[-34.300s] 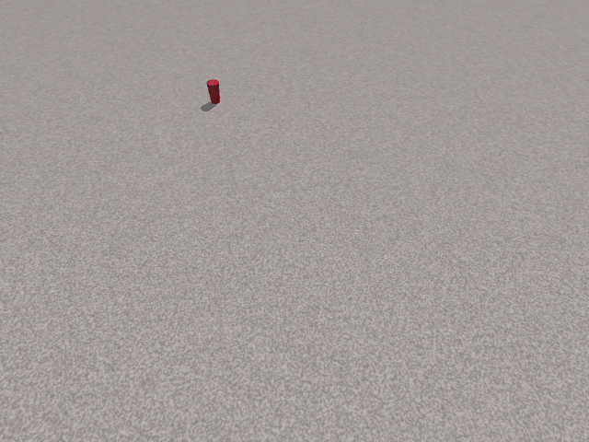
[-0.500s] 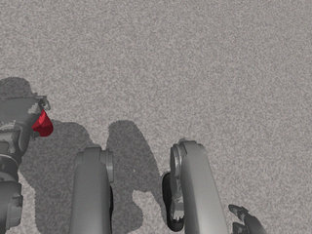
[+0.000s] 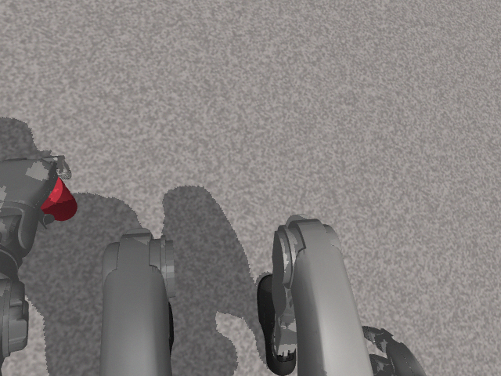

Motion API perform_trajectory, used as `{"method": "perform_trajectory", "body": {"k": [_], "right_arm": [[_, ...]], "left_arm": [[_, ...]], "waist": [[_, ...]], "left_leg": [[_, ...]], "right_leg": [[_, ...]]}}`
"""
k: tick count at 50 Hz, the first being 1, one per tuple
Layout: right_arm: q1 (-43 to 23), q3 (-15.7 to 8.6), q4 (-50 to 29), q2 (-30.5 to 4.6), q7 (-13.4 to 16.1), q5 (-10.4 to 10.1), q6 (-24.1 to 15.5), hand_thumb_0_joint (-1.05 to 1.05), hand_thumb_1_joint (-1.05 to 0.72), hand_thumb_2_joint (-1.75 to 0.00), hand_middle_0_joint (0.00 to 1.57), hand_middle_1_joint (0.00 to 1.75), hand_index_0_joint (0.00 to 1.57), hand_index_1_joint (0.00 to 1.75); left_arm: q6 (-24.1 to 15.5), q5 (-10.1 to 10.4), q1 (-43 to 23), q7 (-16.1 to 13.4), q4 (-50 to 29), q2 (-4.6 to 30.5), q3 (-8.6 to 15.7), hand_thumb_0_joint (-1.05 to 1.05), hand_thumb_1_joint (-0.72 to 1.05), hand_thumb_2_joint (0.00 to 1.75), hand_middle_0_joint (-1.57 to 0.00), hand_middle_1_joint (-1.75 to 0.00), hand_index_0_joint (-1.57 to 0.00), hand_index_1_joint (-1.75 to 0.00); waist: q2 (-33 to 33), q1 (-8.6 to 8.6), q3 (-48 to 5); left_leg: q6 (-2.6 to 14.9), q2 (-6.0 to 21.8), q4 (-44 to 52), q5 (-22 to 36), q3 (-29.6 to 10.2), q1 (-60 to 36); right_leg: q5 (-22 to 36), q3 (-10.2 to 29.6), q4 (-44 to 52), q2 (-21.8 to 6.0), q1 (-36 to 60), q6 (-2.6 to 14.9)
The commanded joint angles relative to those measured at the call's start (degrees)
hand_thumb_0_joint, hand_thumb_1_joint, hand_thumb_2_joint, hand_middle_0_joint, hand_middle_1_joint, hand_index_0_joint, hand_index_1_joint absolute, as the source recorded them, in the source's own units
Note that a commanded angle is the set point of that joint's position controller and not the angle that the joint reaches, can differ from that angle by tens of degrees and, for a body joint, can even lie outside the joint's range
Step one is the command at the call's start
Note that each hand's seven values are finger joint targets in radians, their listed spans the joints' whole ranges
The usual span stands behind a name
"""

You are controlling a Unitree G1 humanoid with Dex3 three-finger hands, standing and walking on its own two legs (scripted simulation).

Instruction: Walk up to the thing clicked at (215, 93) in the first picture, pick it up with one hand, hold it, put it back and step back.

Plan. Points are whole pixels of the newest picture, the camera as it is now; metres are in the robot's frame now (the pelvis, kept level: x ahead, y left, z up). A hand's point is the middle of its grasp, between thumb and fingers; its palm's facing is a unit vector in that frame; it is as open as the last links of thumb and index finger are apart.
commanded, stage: rest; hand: left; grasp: from above
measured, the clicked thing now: (52, 199) +0.40 +0.31 -0.24
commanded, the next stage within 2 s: open in 0.46 s
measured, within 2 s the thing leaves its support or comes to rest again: rests again in 0.24 s
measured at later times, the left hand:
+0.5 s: hand (48, 200) +0.39 +0.30 -0.21, palm faces -0.44 -0.10 -0.89, open 9.2 cm
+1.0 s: hand (49, 197) +0.40 +0.30 -0.21, palm faces -0.43 -0.10 -0.90, open 12.0 cm
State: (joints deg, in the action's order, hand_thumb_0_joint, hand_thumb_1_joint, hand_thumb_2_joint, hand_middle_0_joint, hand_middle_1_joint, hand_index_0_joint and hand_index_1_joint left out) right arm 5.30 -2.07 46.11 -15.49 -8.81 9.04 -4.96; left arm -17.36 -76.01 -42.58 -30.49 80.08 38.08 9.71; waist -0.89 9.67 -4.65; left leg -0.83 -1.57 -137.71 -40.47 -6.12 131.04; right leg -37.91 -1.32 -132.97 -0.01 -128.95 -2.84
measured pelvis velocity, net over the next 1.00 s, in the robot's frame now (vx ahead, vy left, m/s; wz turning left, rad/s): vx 0.01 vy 0.00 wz -0.03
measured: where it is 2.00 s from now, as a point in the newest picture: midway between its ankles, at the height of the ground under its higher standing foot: (219, 353)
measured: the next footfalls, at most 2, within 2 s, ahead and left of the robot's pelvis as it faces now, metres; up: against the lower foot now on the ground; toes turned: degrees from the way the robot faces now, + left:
none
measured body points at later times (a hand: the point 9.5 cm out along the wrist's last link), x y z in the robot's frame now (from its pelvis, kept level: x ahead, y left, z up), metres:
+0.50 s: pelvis +0.01 +0.00 -0.02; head +0.23 +0.06 +0.36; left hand +0.41 +0.31 -0.16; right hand +0.08 -0.29 -0.13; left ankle +0.08 +0.12 -0.30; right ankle +0.10 -0.13 -0.30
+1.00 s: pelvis +0.01 +0.00 -0.03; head +0.23 +0.07 +0.36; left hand +0.42 +0.31 -0.16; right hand +0.07 -0.28 -0.14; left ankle +0.08 +0.12 -0.30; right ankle +0.10 -0.13 -0.30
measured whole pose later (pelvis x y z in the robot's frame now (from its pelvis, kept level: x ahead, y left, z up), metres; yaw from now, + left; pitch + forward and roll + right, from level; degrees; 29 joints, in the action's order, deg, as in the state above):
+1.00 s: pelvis +0.01 +0.00 -0.03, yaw -2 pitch +31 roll -8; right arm 5.0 0.7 49.0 -16.1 -12.9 13.2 -7.5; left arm -17.6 -76.5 -45.0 -34.1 87.8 41.4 11.6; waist -1.5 12.0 -2.6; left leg -1.2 -1.9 -144.1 -42.1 -8.1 133.4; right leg -38.8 -2.7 -138.0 0.5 -130.8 -3.4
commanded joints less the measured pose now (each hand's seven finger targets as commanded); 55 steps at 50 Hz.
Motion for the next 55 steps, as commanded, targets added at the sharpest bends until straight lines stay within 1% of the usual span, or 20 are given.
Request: {"method": "perform_trajectory", "body": {"k": [1, 5, 10, 12, 13, 15, 18, 20, 28, 32, 35, 36, 39, 40, 44, 45, 48, 50, 53, 55], "right_arm": [[10.49, -3.62, -0.48, -13.61, 0.57, 0.08, -1.15, 0.00, -0.91, -0.90, 0.20, 0.30, 0.20, 0.30], [10.76, -3.29, 0.22, -13.59, 0.02, 0.39, -1.43, 0.00, -0.91, -0.90, 0.20, 0.30, 0.20, 0.30], [10.22, -3.80, -0.63, -14.79, -0.50, 0.99, -1.29, 0.00, -0.91, -0.90, 0.20, 0.30, 0.20, 0.30], [9.73, -3.46, 0.20, -13.94, -0.91, 1.06, -1.07, 0.00, -0.91, -0.90, 0.20, 0.30, 0.20, 0.30], [10.03, -3.73, 0.17, -14.62, -0.89, 1.44, -1.03, 0.00, -0.90, -0.90, 0.20, 0.30, 0.20, 0.30], [9.60, -3.67, 0.03, -14.53, -1.06, 1.53, -0.91, 0.00, -0.90, -0.90, 0.20, 0.30, 0.20, 0.30], [9.32, -3.67, 0.56, -14.63, -1.28, 1.85, -0.80, 0.00, -0.90, -0.90, 0.20, 0.30, 0.20, 0.30], [9.17, -3.27, 0.90, -14.28, -1.58, 2.14, -0.91, 0.00, -0.90, -0.90, 0.20, 0.30, 0.20, 0.30], [8.52, -1.76, 1.54, -15.40, -1.72, 3.08, -1.86, 0.00, -0.90, -0.90, 0.20, 0.30, 0.20, 0.30], [8.30, -1.43, 1.74, -15.62, -1.92, 3.35, -2.55, 0.00, -0.89, -0.89, 0.20, 0.30, 0.20, 0.30], [8.67, -1.18, 2.21, -15.54, -2.44, 4.00, -3.19, 0.00, -0.89, -0.89, 0.20, 0.30, 0.20, 0.30], [8.13, -1.08, 1.83, -15.30, -2.52, 3.80, -3.09, 0.00, -0.90, -0.89, 0.20, 0.30, 0.20, 0.30], [8.42, -1.20, 1.80, -15.40, -2.72, 4.15, -3.07, 0.00, -0.90, -0.90, 0.20, 0.30, 0.20, 0.30], [8.48, -1.24, 1.89, -15.26, -2.95, 4.20, -3.21, 0.00, -0.90, -0.90, 0.20, 0.30, 0.20, 0.30], [8.34, -1.30, 1.81, -15.43, -3.19, 3.82, -3.23, 0.00, -0.90, -0.90, 0.20, 0.30, 0.20, 0.30], [8.50, -1.50, 1.74, -15.79, -3.30, 4.04, -3.24, 0.00, -0.90, -0.90, 0.20, 0.30, 0.20, 0.30], [8.67, -1.53, 1.95, -15.46, -3.60, 3.72, -3.13, 0.00, -0.90, -0.90, 0.20, 0.30, 0.20, 0.30], [8.64, -1.80, 1.08, -15.95, -3.63, 3.58, -2.88, 0.00, -0.89, -0.90, 0.20, 0.30, 0.20, 0.30], [8.30, -1.46, 1.37, -15.28, -3.74, 3.48, -2.82, 0.00, -0.90, -0.90, 0.20, 0.30, 0.20, 0.30], [8.51, -1.34, 1.05, -15.71, -3.60, 3.21, -2.74, 0.00, -0.90, -0.90, 0.20, 0.30, 0.20, 0.30]], "left_arm": [[1.01, 1.49, -15.98, -2.97, -4.99, 15.87, 2.09, 0.00, 0.34, 0.89, -0.79, -0.79, -0.79, -0.79], [0.82, 1.60, -16.19, -2.30, -3.71, 15.32, 1.35, 0.00, 0.36, 0.88, -0.79, -0.81, -0.80, -0.80], [-0.85, 1.71, -15.54, -2.81, -6.73, 18.96, 5.41, 0.00, 0.40, 0.91, -0.81, -0.84, -0.82, -0.83], [-0.97, 1.30, -13.50, -2.78, -3.45, 16.27, 3.12, 0.00, 0.39, 0.90, -0.82, -0.82, -0.82, -0.81], [-1.52, 1.13, -15.88, -3.21, -5.71, 18.42, 4.95, 0.00, 0.40, 0.91, -0.81, -0.82, -0.82, -0.82], [-1.70, 0.75, -15.92, -3.65, -5.49, 19.26, 5.31, 0.00, 0.39, 0.91, -0.80, -0.83, -0.81, -0.82], [-1.58, -0.08, -15.42, -4.71, -4.97, 18.69, 4.87, 0.00, 0.40, 0.92, -0.81, -0.83, -0.82, -0.83], [-1.44, -0.43, -16.56, -4.85, -1.57, 15.94, 2.33, 0.00, 0.39, 0.91, -0.80, -0.84, -0.81, -0.83], [-1.47, -1.22, -18.12, -6.54, 4.96, 17.80, 2.66, 0.00, 0.34, 0.90, -0.74, -0.87, -0.75, -0.85], [-1.40, -1.27, -19.34, -7.04, 4.75, 18.70, 2.63, 0.00, 0.02, 0.81, -0.44, -0.90, -0.47, -0.87], [-1.21, -1.24, -20.23, -7.13, 4.16, 19.11, 2.85, 0.00, -0.12, 0.82, -0.35, -0.94, -0.38, -0.90], [-0.83, -0.80, -16.84, -7.18, 6.31, 17.93, 2.50, 0.00, -0.17, 0.84, -0.33, -0.94, -0.36, -0.91], [-0.30, -0.21, -16.88, -7.00, 4.17, 18.50, 3.26, 0.00, -0.24, 0.93, -0.28, -0.99, -0.30, -0.97], [-0.11, -0.22, -18.50, -6.51, 4.04, 17.75, 2.00, 0.00, -0.25, 0.94, -0.28, -0.99, -0.30, -0.98], [0.20, 0.53, -17.60, -5.88, 1.64, 18.18, 2.38, 0.00, -0.32, 1.01, -0.24, -1.03, -0.24, -1.02], [-0.08, 0.75, -18.74, -6.04, -0.23, 19.89, 3.62, 0.00, -0.33, 1.02, -0.22, -1.04, -0.23, -1.04], [0.10, 0.75, -15.79, -5.64, 1.40, 17.57, 2.48, 0.00, -0.40, 1.03, -0.17, -1.05, -0.18, -1.05], [-0.04, 0.73, -15.42, -5.59, 0.05, 18.89, 4.21, 0.00, -0.45, 1.05, -0.13, -1.08, -0.13, -1.07], [0.11, 0.99, -15.41, -4.73, 3.60, 15.66, 1.09, 0.00, -0.50, 1.09, -0.10, -1.11, -0.10, -1.11], [-0.15, 0.96, -15.75, -4.65, 2.01, 17.72, 2.31, 0.00, -0.49, 1.10, -0.09, -1.12, -0.10, -1.12]], "waist": [[13.94, -0.42, -36.88], [12.63, 0.26, -37.53], [12.88, -0.23, -39.34], [13.79, -0.49, -37.47], [13.68, 0.03, -38.17], [14.86, -0.28, -38.34], [15.67, -0.42, -38.67], [14.17, 1.12, -35.69], [11.92, 2.32, -32.10], [11.75, 2.27, -32.55], [13.56, 2.62, -33.44], [14.34, 1.60, -32.97], [14.38, 1.85, -34.48], [14.67, 2.57, -33.56], [16.68, 1.75, -34.44], [16.08, 2.03, -34.71], [16.58, 1.90, -33.89], [15.81, 1.51, -34.99], [14.84, 2.24, -32.71], [13.76, 1.65, -32.70]], "left_leg": [[2.51, -1.13, 15.71, 8.06, 5.29, -28.74], [2.55, -1.05, 13.65, 11.33, 5.10, -28.51], [2.45, -1.01, 12.43, 13.44, 5.21, -28.19], [2.40, -1.03, 12.51, 11.81, 5.38, -27.11], [2.42, -0.99, 12.13, 12.37, 5.23, -27.23], [2.26, -0.93, 12.22, 11.92, 4.96, -27.59], [2.22, -0.83, 11.51, 12.49, 5.05, -28.42], [2.46, -0.83, 11.13, 10.08, 4.90, -26.37], [2.93, -1.17, 10.69, 7.45, 4.39, -23.10], [3.05, -1.15, 10.10, 7.03, 4.44, -22.96], [2.86, -1.17, 9.71, 8.14, 4.64, -24.34], [2.85, -1.21, 10.17, 7.37, 4.76, -23.58], [2.91, -1.30, 10.14, 8.16, 4.94, -23.78], [2.86, -1.16, 9.83, 7.69, 4.85, -23.64], [2.60, -1.02, 10.84, 8.69, 4.28, -25.37], [2.62, -0.98, 10.16, 9.10, 4.40, -24.98], [2.46, -1.08, 10.54, 9.64, 4.51, -25.00], [2.56, -1.11, 10.84, 10.88, 4.26, -25.11], [2.62, -1.01, 10.93, 7.42, 4.28, -23.62], [2.78, -1.17, 11.25, 7.02, 4.15, -22.86]], "right_leg": [[7.45, -6.17, 12.54, 1.23, 15.92, 4.15], [11.02, -6.20, 11.22, 1.34, 17.62, 3.99], [13.19, -6.45, 10.18, 1.32, 19.59, 3.75], [11.58, -6.36, 9.98, 1.53, 18.16, 3.86], [12.21, -6.65, 9.74, 1.62, 18.13, 3.78], [11.37, -6.82, 8.98, 1.64, 17.30, 4.01], [12.13, -7.01, 8.44, 1.78, 16.75, 3.92], [10.33, -7.15, 8.66, 1.91, 15.39, 3.84], [7.77, -8.17, 8.14, 2.07, 13.93, 3.51], [7.72, -8.11, 8.31, 2.08, 14.67, 3.42], [8.82, -8.36, 7.33, 2.10, 14.88, 3.24], [7.95, -7.98, 7.72, 2.13, 15.07, 3.44], [8.93, -8.05, 7.74, 2.02, 16.20, 3.29], [8.62, -8.18, 7.35, 2.09, 15.03, 3.31], [9.24, -8.47, 6.91, 2.10, 14.84, 3.48], [9.89, -8.56, 6.94, 2.09, 15.08, 3.48], [10.26, -8.33, 6.65, 1.98, 14.98, 3.54], [11.28, -8.70, 7.01, 1.97, 15.81, 3.38], [8.44, -8.31, 8.04, 2.18, 14.41, 3.80], [7.89, -8.32, 8.65, 2.11, 15.03, 3.84]]}}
